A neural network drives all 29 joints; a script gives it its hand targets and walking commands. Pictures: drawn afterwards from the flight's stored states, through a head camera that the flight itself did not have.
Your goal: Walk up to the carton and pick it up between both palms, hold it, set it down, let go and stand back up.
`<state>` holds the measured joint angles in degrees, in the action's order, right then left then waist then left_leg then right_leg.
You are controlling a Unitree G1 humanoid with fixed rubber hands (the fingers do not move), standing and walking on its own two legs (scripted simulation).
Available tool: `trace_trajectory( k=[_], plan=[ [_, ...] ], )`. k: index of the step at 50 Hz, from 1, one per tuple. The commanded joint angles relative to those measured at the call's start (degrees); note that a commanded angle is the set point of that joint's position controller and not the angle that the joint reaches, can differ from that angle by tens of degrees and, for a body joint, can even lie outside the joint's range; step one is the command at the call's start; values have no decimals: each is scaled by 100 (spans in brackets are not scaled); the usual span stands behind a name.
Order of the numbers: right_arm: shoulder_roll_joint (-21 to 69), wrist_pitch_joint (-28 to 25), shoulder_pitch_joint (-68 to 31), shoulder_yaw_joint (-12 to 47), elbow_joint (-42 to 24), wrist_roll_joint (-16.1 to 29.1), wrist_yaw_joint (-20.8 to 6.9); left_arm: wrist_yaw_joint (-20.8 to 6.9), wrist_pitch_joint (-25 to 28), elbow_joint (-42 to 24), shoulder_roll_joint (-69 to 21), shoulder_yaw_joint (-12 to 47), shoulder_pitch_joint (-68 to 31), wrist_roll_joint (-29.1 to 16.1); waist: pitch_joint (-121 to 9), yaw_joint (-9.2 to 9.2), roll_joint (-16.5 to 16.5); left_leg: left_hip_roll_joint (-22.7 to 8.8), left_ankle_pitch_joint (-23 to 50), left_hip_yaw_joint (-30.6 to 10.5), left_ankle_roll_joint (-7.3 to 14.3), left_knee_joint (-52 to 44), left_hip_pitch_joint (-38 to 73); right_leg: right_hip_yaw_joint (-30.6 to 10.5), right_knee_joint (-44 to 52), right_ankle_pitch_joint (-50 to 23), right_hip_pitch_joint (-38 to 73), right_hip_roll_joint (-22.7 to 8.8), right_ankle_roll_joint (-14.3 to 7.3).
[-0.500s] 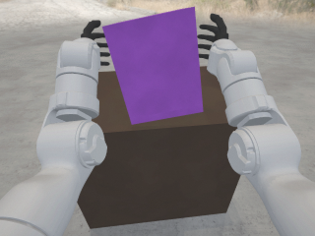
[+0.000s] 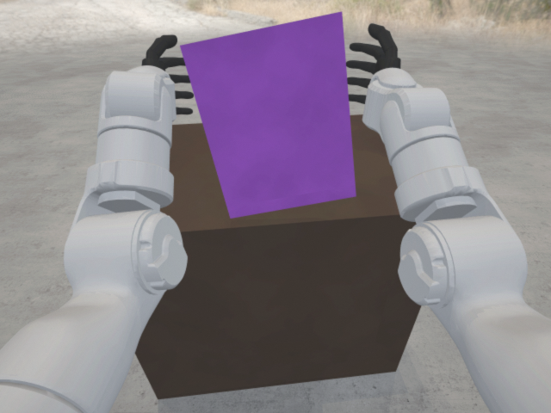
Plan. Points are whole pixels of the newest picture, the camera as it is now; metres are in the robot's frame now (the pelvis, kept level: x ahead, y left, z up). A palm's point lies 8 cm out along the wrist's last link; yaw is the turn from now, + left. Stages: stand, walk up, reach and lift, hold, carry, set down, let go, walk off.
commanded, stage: hold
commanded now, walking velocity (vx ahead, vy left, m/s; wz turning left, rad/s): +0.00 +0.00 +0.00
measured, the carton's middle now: (276, 113) +0.50 +0.00 +0.28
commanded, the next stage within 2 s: set down in 0.58 s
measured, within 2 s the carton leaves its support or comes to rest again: neither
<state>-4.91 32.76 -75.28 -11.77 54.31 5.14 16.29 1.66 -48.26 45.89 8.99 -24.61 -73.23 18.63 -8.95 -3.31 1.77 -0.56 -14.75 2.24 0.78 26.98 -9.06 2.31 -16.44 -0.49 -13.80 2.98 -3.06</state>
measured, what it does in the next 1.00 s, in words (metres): stands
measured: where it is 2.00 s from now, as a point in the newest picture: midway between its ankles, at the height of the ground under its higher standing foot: outside the picture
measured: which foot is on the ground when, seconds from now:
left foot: down 0.00-1.00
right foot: down 0.00-1.00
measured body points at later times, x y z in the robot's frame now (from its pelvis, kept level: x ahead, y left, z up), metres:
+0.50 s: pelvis +0.00 +0.00 +0.00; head -0.08 +0.00 +0.44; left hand +0.40 +0.15 +0.36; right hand +0.40 -0.14 +0.36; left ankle +0.00 +0.11 -0.74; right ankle +0.11 -0.09 -0.74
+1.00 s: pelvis +0.00 +0.01 +0.00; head -0.08 +0.01 +0.44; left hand +0.42 +0.15 +0.36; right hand +0.40 -0.14 +0.40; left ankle +0.00 +0.11 -0.74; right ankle +0.11 -0.09 -0.74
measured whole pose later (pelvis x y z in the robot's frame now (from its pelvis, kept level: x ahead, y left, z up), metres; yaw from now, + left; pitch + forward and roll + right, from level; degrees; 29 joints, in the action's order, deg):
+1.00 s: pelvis +0.00 +0.01 +0.00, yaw +0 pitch -5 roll -1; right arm -5.0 21.6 -79.8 -23.4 58.0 -4.4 9.1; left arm 0.3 -37.3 54.6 8.9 -35.0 -77.6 19.7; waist -6.5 -4.3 1.8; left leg -0.4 -15.4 2.2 1.8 26.9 -6.3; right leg 2.3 -16.4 1.6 -10.8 2.8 -1.7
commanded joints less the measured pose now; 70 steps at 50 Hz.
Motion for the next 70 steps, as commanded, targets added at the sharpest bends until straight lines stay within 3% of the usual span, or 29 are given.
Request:
trace_trajectory(
  k=[1, 5, 7, 10, 12, 14, 16, 20, 21, 24, 25, 28, 29, 30, 34, 35, 36, 39, 41, 44, 49, 51, 52, 57, 58, 59, 62, 63, 70],
  plan=[
    [2794, -303, -4983, 747, -1118, 1010, -1175, -1119, 494, -956, -3343, 1415, -5113, -1051, -2166, -400, 465, -500, -1028, -1246, -86, -1917, -2985, -374, -510, -436, 5088, -253, 349],
    [2787, -207, -4729, 902, -963, 1079, -1154, -1145, 467, -590, -2854, 812, -4697, -686, -2002, -207, -38, -321, -877, -1029, 94, -1828, -2867, -497, -361, -245, 5215, -369, 423],
    [2808, -275, -4976, 776, -1080, 990, -1212, -1081, 521, -714, -2959, 840, -4864, -751, -2140, -187, 96, -365, -1050, -1125, 120, -1814, -2951, -441, -407, 228, 4958, -304, 438],
    [2929, -299, -4956, 942, -1258, 1039, -1220, -1107, 516, -938, -3094, 1158, -4882, -916, -2287, -161, 172, -320, -596, -1001, -36, -1760, -2630, -465, -329, -306, 4911, -386, 387],
    [2649, -329, -4885, 799, -1214, 1033, -1183, -1055, 464, -611, -3190, 1242, -4753, -873, -2125, -431, 305, -493, -968, -1205, -2, -1812, -2891, -430, -374, -418, 5005, -302, 361],
    [2950, -296, -5099, 860, -1240, 1062, -1198, -1110, 473, -850, -3219, 1050, -4899, -884, -2216, -142, 94, -239, -464, -968, -45, -1725, -2512, -504, -255, -164, 4772, -475, 347],
    [2847, -233, -4605, 869, -1161, 1009, -1133, -1185, 413, -682, -3009, 1061, -4611, -937, -2103, -322, 45, -218, -369, -962, -104, -1676, -2396, -564, -225, -452, 4773, -549, 361],
    [2821, -233, -5064, 916, -1184, 1080, -1158, -1084, 469, -836, -3149, 1099, -4932, -822, -2237, -213, 231, -330, -838, -1119, -49, -1766, -2724, -536, -288, -38, 4937, -439, 387],
    [2866, -248, -4920, 997, -1190, 1064, -1166, -1093, 464, -656, -3007, 979, -4704, -747, -2186, -185, 19, -213, -739, -923, -2, -1692, -2591, -545, -215, 119, 4862, -445, 396],
    [2808, -225, -4770, 932, -1171, 1138, -1168, -1071, 458, -1229, -3233, 1379, -4907, -979, -2313, -320, 298, -349, -399, -1064, -140, -1784, -2505, -392, -385, -554, 4854, -338, 324],
    [2761, -175, -4674, 870, -1030, 1096, -1139, -1122, 385, -660, -3121, 1099, -4617, -798, -2007, -342, 101, -240, -623, -995, -84, -1758, -2558, -458, -317, -405, 4822, -414, 347],
    [2741, -249, -5074, 1005, -1278, 1162, -1213, -1050, 445, -676, -2982, 792, -4669, -656, -2037, -62, 65, -433, -633, -1091, 114, -1843, -2922, -389, -439, -207, 5095, -308, 422],
    [2777, -210, -4929, 1005, -1143, 1150, -1188, -1118, 416, -503, -3010, 862, -4662, -651, -1974, -136, 145, -335, -767, -1005, 76, -1812, -2871, -467, -345, -156, 5068, -354, 407],
    [3434, -357, -4906, 1160, -1624, 1647, -1114, -835, 419, -1246, -3270, 1160, -4641, -1361, -2260, -138, -35, -305, 77, -1013, -13, -1499, -2127, -446, -149, 544, 4878, -346, 466],
    [3328, -524, -4867, 766, -797, 1133, -1168, -834, 535, -762, -3098, 966, -4878, -1252, -1840, -273, -14, -194, -533, -975, -67, -1536, -2135, -543, -18, 1133, 4430, -582, 418],
    [3448, -557, -4934, 894, -819, 1099, -1167, -847, 602, -764, -2975, 659, -4760, -1072, -1761, -90, -140, -178, -487, -939, 22, -1541, -2038, -489, 57, 1301, 4381, -606, 495],
    [3542, -737, -5387, 794, -1150, 993, -1212, -855, 771, -707, -2944, 732, -5152, -1171, -1957, -136, -335, -187, -626, -947, 11, -1494, -2133, -472, 23, 1464, 4303, -619, 512],
    [3484, -1167, -5405, 315, -952, 463, -1259, -801, 1112, -371, -2956, 803, -5365, -1153, -2022, -358, -103, -238, -808, -928, 36, -1526, -2256, -420, -85, 1622, 4339, -570, 485],
    [3358, -1430, -5328, -124, -941, -24, -1336, -943, 1402, 368, -2492, 394, -4934, -853, -1804, -321, -447, -153, -785, -885, 102, -1340, -2099, -581, 61, 2471, 3986, -808, 566],
    [2954, -1521, -4506, -580, 79, -329, -1445, -971, 1435, 574, -2367, 37, -4635, -293, -1329, -394, -124, -289, -981, -855, 174, -1676, -2085, -383, -85, 2174, 4189, -695, 536],
    [2357, -1313, -3619, -1075, 1280, -736, -1605, -977, 1581, 737, -1588, -570, -4167, 239, -440, -436, -331, -270, -1118, -700, 316, -1826, -2018, -395, 83, 2607, 3941, -645, 568],
    [2367, -1387, -3727, -975, 957, -736, -1673, -946, 1656, 415, -1760, -308, -4254, 102, -703, -398, -283, -263, -925, -712, 285, -1746, -2031, -428, -26, 2318, 4025, -590, 522],
    [2331, -1445, -3881, -961, 1063, -752, -1672, -881, 1763, 358, -1823, -161, -4838, -50, -711, -588, -235, -275, -923, -711, 300, -1718, -2060, -424, -57, 2187, 3914, -602, 503],
    [2841, -2047, -4224, -369, 501, -533, -1698, -595, 2058, -235, -2494, 510, -5311, -636, -1840, -510, -24, -290, -2, -808, 115, -1500, -1565, -223, -384, 1085, 3946, -471, 445],
    [2858, -2111, -4142, -351, 387, -519, -1720, -528, 2032, -407, -2680, 613, -5112, -562, -1934, -337, 85, -356, 465, -786, 23, -1513, -1198, -19, -396, 769, 3789, -421, 398],
    [2681, -2159, -4459, -505, 499, -562, -1743, -492, 2072, -305, -2742, 916, -5443, -814, -1957, -541, 134, -365, 365, -810, -61, -1436, -1313, -89, -393, 795, 3667, -488, 349],
    [2773, -2528, -4589, 205, -346, -273, -1791, -387, 2025, -872, -3108, 1236, -4901, -952, -3122, -279, 86, -403, 1885, -814, -205, -1138, -51, 177, -347, -290, 3594, -379, 371],
    [2989, -2525, -4472, 357, -376, -136, -1756, -348, 2040, -1132, -3202, 1404, -4905, -1006, -3326, -351, 23, -367, 2341, -840, -216, -979, 78, 219, -490, -925, 3782, -333, 407],
    [2582, -2602, -4121, 1123, -638, 458, -1556, -366, 1566, -967, -3135, 1431, -3382, -726, -2834, -31, -146, -361, 3750, -898, -403, -606, 757, 271, -218, -1416, 3538, -235, 312]
  ],
)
